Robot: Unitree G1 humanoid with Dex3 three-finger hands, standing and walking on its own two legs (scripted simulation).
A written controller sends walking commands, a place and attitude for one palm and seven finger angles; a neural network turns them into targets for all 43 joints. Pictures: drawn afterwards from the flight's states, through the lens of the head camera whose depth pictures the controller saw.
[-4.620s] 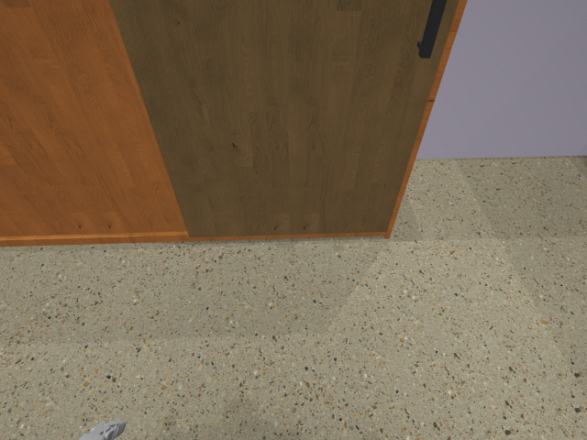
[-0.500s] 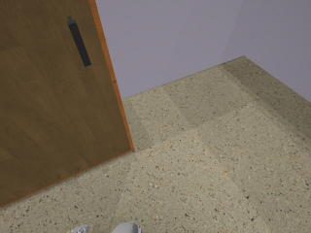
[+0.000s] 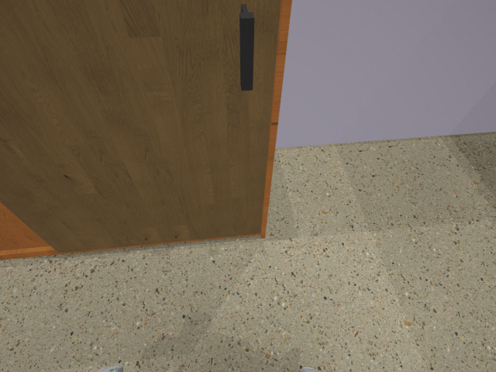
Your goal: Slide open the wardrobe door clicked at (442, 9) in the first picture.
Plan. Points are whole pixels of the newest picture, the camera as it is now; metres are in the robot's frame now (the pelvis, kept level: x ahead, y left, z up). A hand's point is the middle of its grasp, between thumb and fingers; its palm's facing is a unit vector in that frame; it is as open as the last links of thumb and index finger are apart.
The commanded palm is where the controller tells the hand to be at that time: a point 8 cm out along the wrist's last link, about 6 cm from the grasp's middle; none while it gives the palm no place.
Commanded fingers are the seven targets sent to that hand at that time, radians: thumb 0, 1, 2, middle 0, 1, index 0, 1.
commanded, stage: turn to face it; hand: right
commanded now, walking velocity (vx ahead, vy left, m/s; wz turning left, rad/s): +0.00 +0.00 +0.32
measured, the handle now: (245, 48) +0.69 +0.06 +0.15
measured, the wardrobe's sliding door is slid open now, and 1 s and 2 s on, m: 0.00 0.00 0.00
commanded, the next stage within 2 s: take the last steps up to it in 0.18 s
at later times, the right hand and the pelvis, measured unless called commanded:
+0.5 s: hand out of the picture +0.13 -0.16 -0.16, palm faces -0.16 +0.96 -0.21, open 7.3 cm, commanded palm none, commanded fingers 0.00 -0.90 -0.90 0.20 0.30 0.20 0.30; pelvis +0.03 +0.02 +0.00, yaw +10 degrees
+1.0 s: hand out of the picture +0.15 -0.12 -0.18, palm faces -0.19 +0.97 -0.14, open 7.3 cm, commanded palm none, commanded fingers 0.00 -0.90 -0.90 0.20 0.30 0.20 0.30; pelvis +0.15 +0.05 +0.00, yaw +15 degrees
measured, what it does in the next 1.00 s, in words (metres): walks ahead: right foot, then left foot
